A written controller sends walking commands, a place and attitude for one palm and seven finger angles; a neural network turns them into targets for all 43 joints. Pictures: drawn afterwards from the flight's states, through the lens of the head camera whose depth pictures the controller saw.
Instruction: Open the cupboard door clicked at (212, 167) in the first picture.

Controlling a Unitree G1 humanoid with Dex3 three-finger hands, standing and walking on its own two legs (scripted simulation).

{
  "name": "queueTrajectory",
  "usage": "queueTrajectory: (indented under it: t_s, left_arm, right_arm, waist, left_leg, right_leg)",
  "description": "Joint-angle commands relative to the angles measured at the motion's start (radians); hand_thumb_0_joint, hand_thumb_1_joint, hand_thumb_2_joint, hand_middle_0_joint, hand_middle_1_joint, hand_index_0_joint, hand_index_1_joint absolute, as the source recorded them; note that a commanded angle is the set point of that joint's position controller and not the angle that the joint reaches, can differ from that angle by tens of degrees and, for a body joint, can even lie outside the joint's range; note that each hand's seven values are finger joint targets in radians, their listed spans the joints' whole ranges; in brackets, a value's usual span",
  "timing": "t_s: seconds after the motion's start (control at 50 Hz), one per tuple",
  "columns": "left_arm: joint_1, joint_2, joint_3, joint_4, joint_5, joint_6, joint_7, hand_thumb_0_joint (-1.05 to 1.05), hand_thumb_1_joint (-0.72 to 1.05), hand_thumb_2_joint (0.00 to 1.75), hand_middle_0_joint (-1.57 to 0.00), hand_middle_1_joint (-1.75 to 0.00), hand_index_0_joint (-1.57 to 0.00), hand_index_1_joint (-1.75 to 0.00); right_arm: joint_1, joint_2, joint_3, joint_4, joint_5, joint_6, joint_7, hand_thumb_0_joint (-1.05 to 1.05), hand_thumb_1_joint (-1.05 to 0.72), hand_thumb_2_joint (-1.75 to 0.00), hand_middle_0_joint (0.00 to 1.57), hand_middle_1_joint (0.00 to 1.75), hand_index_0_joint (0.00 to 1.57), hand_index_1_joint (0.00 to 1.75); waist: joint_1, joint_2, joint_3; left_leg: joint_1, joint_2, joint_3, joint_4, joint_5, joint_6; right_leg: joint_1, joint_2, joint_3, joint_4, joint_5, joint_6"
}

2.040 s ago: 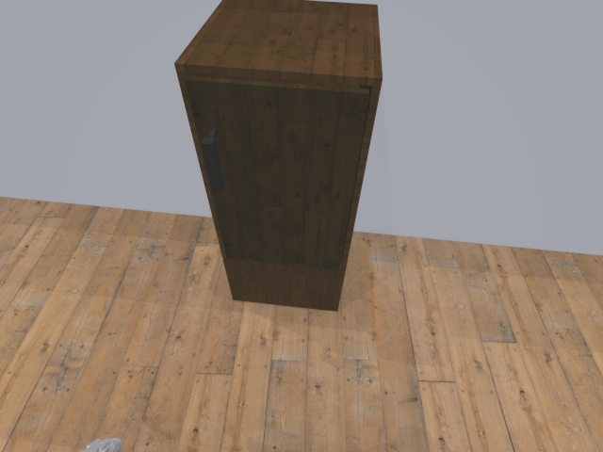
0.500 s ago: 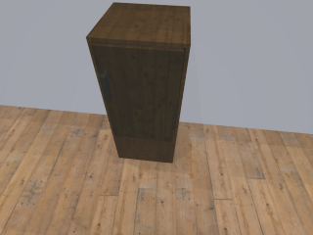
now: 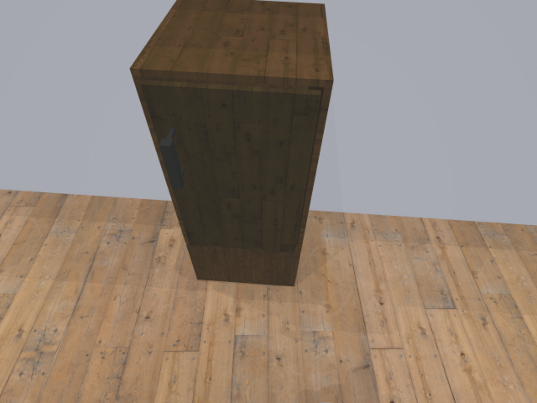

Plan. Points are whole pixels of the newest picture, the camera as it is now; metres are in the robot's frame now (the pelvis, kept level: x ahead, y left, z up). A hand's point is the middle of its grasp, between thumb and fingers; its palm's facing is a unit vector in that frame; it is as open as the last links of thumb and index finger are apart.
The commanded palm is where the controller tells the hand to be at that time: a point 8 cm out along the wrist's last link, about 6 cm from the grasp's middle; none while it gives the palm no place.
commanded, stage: come to a stop and stand still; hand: left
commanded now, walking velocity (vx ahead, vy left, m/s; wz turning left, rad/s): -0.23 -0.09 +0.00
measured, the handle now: (174, 158) +0.62 +0.24 -0.04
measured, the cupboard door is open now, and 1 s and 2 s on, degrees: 0 0 0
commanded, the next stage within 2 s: look again from close up in 0.90 s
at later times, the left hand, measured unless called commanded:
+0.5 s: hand out of the picture +0.07 +0.22 -0.18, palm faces +0.09 -0.98 -0.18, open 7.3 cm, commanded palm none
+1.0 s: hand out of the picture +0.00 +0.19 -0.17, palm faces +0.04 -0.98 -0.19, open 7.4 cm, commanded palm none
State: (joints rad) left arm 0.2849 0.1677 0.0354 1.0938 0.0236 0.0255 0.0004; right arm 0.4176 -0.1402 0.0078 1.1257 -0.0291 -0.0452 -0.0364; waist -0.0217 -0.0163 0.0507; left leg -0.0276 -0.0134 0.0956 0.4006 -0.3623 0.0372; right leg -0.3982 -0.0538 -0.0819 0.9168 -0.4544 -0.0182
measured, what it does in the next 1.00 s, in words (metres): steps on the spot: right foot, then left foot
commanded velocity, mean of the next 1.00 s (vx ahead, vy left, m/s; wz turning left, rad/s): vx -0.05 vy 0.01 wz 0.00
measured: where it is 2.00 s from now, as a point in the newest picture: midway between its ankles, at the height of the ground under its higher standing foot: outside the picture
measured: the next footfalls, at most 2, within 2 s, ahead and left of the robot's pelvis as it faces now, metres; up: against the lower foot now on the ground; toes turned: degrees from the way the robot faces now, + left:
right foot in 0.10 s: +0.12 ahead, -0.12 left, +0.00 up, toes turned -5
left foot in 0.40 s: +0.06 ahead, +0.15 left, +0.00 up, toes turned +4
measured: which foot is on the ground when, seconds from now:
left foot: down 0.00-0.12, up 0.14-0.38, down 0.40-1.00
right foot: up 0.00-0.08, down 0.10-0.40, up 0.42-0.66, down 0.68-1.00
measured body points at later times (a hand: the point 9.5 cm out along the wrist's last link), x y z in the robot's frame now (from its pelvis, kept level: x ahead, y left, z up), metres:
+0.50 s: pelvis +0.01 +0.03 -0.01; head +0.03 +0.05 +0.44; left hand +0.07 +0.27 -0.17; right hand +0.09 -0.20 -0.14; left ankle +0.02 +0.14 -0.74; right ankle +0.04 -0.10 -0.70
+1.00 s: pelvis +0.00 +0.02 +0.01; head +0.01 +0.02 +0.46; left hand +0.00 +0.24 -0.15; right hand +0.00 -0.20 -0.16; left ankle +0.02 +0.14 -0.74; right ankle -0.01 -0.09 -0.74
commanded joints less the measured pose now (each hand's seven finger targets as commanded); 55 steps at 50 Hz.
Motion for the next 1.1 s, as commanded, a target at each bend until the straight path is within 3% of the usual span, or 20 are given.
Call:
queueTrajectory:
  t_s: [0.0,0.04,0.08,0.1,0.12,0.18,0.28,0.34,0.36,0.38,0.4,0.46,0.58,0.64,0.7,0.96,0.98,1.0,1.02,1.08]
  left_arm:
    - [-0.045,0.03,0.003,-0.095,-0.006,-0.034,0.006,0.0,0.9,0.9,-0.2,-0.3,-0.2,-0.3]
    - [0.058,0.104,0.022,-0.063,-0.008,-0.044,0.019,0.0,0.9,0.9,-0.2,-0.3,-0.2,-0.3]
    - [0.14,0.182,0.036,-0.037,-0.005,-0.056,0.039,0.0,0.9,0.9,-0.2,-0.3,-0.2,-0.3]
    - [0.166,0.197,0.038,-0.03,-0.01,-0.054,0.045,0.0,0.9,0.9,-0.2,-0.3,-0.2,-0.3]
    - [0.149,0.2,0.043,-0.033,-0.009,-0.054,0.052,0.0,0.9,0.9,-0.2,-0.3,-0.2,-0.3]
    - [-0.008,0.162,0.041,-0.087,0.004,-0.027,0.065,0.0,0.9,0.9,-0.2,-0.3,-0.2,-0.3]
    - [-0.103,0.183,0.053,-0.143,0.013,-0.008,0.053,0.0,0.9,0.9,-0.2,-0.3,-0.2,-0.3]
    - [-0.119,0.17,0.054,-0.155,0.006,0.004,0.043,0.0,0.9,0.9,-0.2,-0.3,-0.2,-0.3]
    - [-0.11,0.129,0.045,-0.168,-0.003,0.012,0.037,0.0,0.9,0.9,-0.2,-0.3,-0.2,-0.3]
    - [-0.089,0.068,0.035,-0.189,-0.01,0.02,0.031,0.0,0.9,0.9,-0.2,-0.3,-0.2,-0.3]
    - [-0.105,0.079,0.037,-0.196,-0.005,0.019,0.032,0.0,0.9,0.9,-0.2,-0.3,-0.2,-0.3]
    - [-0.03,0.083,0.04,-0.141,0.006,0.02,0.023,0.0,0.9,0.9,-0.2,-0.3,-0.2,-0.3]
    - [-0.006,0.056,0.003,-0.112,-0.006,-0.011,0.026,0.0,0.9,0.9,-0.2,-0.3,-0.2,-0.3]
    - [0.051,0.121,0.004,-0.069,-0.003,-0.039,0.037,0.0,0.9,0.9,-0.2,-0.3,-0.2,-0.3]
    - [0.024,0.126,-0.007,-0.045,-0.006,-0.046,0.036,0.0,0.9,0.9,-0.2,-0.3,-0.2,-0.3]
    - [0.057,0.081,-0.019,0.003,-0.013,-0.035,0.041,0.0,0.9,0.9,-0.2,-0.3,-0.2,-0.3]
    - [0.111,0.088,-0.031,0.017,0.005,-0.066,0.077,0.0,0.9,0.9,-0.2,-0.3,-0.2,-0.3]
    - [0.058,0.131,-0.022,-0.034,-0.007,-0.075,0.068,0.0,0.9,0.9,-0.2,-0.3,-0.2,-0.3]
    - [0.018,0.129,-0.024,-0.056,-0.009,-0.074,0.06,0.0,0.9,0.9,-0.2,-0.3,-0.2,-0.3]
    - [0.028,0.101,-0.026,-0.067,-0.011,-0.063,0.046,0.0,0.9,0.9,-0.2,-0.3,-0.2,-0.3]
  right_arm:
    - [0.028,-0.16,-0.032,-0.009,0.009,-0.007,-0.022,0.0,-0.9,-0.9,0.2,0.3,0.2,0.3]
    - [-0.008,-0.191,-0.045,-0.006,0.025,-0.007,-0.025,0.0,-0.9,-0.9,0.2,0.3,0.2,0.3]
    - [0.052,-0.113,-0.052,-0.008,0.035,0.0,-0.016,0.0,-0.9,-0.9,0.2,0.3,0.2,0.3]
    - [0.076,-0.072,-0.055,-0.004,0.036,0.02,-0.018,0.0,-0.9,-0.9,0.2,0.3,0.2,0.3]
    - [0.023,-0.06,-0.056,-0.018,0.036,0.035,-0.02,0.0,-0.9,-0.9,0.2,0.3,0.2,0.3]
    - [-0.046,-0.034,-0.061,-0.039,0.026,0.062,-0.01,0.0,-0.9,-0.9,0.2,0.3,0.2,0.3]
    - [-0.011,-0.031,-0.068,-0.066,0.015,0.077,0.012,0.0,-0.9,-0.9,0.2,0.3,0.2,0.3]
    - [0.032,-0.049,-0.068,-0.076,0.013,0.061,0.015,0.0,-0.9,-0.9,0.2,0.3,0.2,0.3]
    - [0.032,-0.099,-0.073,-0.088,0.009,0.052,0.016,0.0,-0.9,-0.9,0.2,0.3,0.2,0.3]
    - [-0.018,-0.184,-0.086,-0.125,-0.003,0.044,0.014,0.0,-0.9,-0.9,0.2,0.3,0.2,0.3]
    - [-0.093,-0.217,-0.086,-0.17,-0.009,0.048,0.012,0.0,-0.9,-0.9,0.2,0.3,0.2,0.3]
    - [-0.237,-0.165,-0.062,-0.194,-0.006,0.038,-0.003,0.0,-0.9,-0.9,0.2,0.3,0.2,0.3]
    - [-0.15,-0.172,-0.067,-0.141,0.007,0.033,-0.003,0.0,-0.9,-0.9,0.2,0.3,0.2,0.3]
    - [-0.143,-0.133,-0.063,-0.13,0.029,0.026,0.004,0.0,-0.9,-0.9,0.2,0.3,0.2,0.3]
    - [-0.168,-0.117,-0.049,-0.107,0.022,0.039,0.009,0.0,-0.9,-0.9,0.2,0.3,0.2,0.3]
    - [-0.104,-0.093,-0.025,0.002,0.017,0.039,0.008,0.0,-0.9,-0.9,0.2,0.3,0.2,0.3]
    - [-0.176,-0.127,-0.02,-0.072,0.02,0.017,0.02,0.0,-0.9,-0.9,0.2,0.3,0.2,0.3]
    - [-0.108,-0.076,-0.019,-0.091,0.018,0.029,0.025,0.0,-0.9,-0.9,0.2,0.3,0.2,0.3]
    - [-0.067,-0.085,-0.02,-0.086,0.013,0.029,0.029,0.0,-0.9,-0.9,0.2,0.3,0.2,0.3]
    - [-0.05,-0.087,-0.018,-0.109,0.006,0.028,0.026,0.0,-0.9,-0.9,0.2,0.3,0.2,0.3]
  waist:
    - [0.029,0.106,0.057]
    - [0.085,0.051,-0.017]
    - [0.069,-0.081,-0.123]
    - [0.064,-0.128,-0.161]
    - [0.081,-0.185,-0.17]
    - [0.043,-0.08,-0.059]
    - [0.001,-0.131,-0.08]
    - [-0.033,-0.141,-0.081]
    - [-0.031,0.016,-0.045]
    - [-0.015,0.309,0.007]
    - [-0.011,0.296,0.037]
    - [0.056,0.195,0.041]
    - [0.015,0.147,-0.081]
    - [0.014,0.006,-0.109]
    - [-0.001,-0.118,-0.07]
    - [0.017,0.002,0.037]
    - [0.045,-0.008,0.076]
    - [-0.012,0.022,-0.014]
    - [-0.022,0.033,-0.014]
    - [-0.003,0.096,0.019]
  left_leg:
    - [-0.057,0.24,-0.125,-0.046,0.799,0.115]
    - [-0.094,0.202,-0.101,0.064,0.785,0.051]
    - [-0.263,0.066,-0.052,0.264,0.256,-0.025]
    - [-0.28,0.018,-0.03,0.43,-0.142,-0.047]
    - [-0.307,0.034,-0.071,0.571,-0.291,-0.045]
    - [-0.351,0.068,-0.126,0.638,-0.251,-0.047]
    - [-0.257,0.046,-0.039,0.445,-0.092,-0.066]
    - [-0.106,0.047,-0.01,0.135,0.105,-0.064]
    - [-0.103,0.106,-0.101,0.01,0.103,-0.047]
    - [-0.215,0.314,-0.365,-0.161,0.106,0.032]
    - [-0.377,0.387,-0.456,-0.232,0.033,0.119]
    - [-0.358,0.282,-0.278,-0.192,0.106,0.109]
    - [-0.051,0.252,-0.174,-0.052,0.559,0.112]
    - [-0.136,0.156,-0.111,0.045,0.413,0.002]
    - [-0.097,0.114,-0.078,0.007,0.243,-0.032]
    - [-0.139,0.123,-0.094,-0.084,0.157,-0.026]
    - [-0.238,0.137,-0.069,0.128,0.26,-0.049]
    - [-0.2,0.099,-0.08,0.099,0.074,-0.044]
    - [-0.202,0.095,-0.085,0.09,0.071,-0.039]
    - [-0.266,0.113,-0.11,0.036,0.06,-0.01]
  right_leg:
    - [0.05,0.001,-0.011,-0.254,0.167,0.004]
    - [0.257,0.001,0.008,-0.45,0.427,-0.002]
    - [0.46,-0.244,0.263,-0.4,1.053,-0.116]
    - [0.468,-0.357,0.309,-0.436,1.279,-0.212]
    - [0.425,-0.39,0.342,-0.46,1.319,-0.261]
    - [0.242,-0.341,0.236,-0.503,1.024,-0.237]
    - [0.097,-0.247,0.147,-0.543,0.62,-0.156]
    - [0.01,-0.185,0.117,-0.469,0.332,-0.079]
    - [-0.057,-0.108,0.071,-0.37,0.169,-0.033]
    - [-0.114,0.01,-0.009,-0.212,-0.03,0.033]
    - [-0.042,0.031,0.04,-0.057,-0.078,0.028]
    - [-0.03,0.009,0.109,0.089,0.027,0.027]
    - [0.082,0.008,0.041,-0.348,0.07,0.05]
    - [0.263,-0.084,0.162,-0.569,0.469,0.011]
    - [0.168,-0.116,0.19,-0.557,0.478,-0.024]
    - [0.139,-0.061,0.154,-0.63,0.184,-0.004]
    - [0.144,-0.104,0.177,-0.577,0.55,0.001]
    - [0.141,-0.14,0.214,-0.595,0.294,-0.039]
    - [0.097,-0.107,0.187,-0.583,0.087,-0.054]
    - [0.096,-0.045,0.136,-0.522,0.05,-0.048]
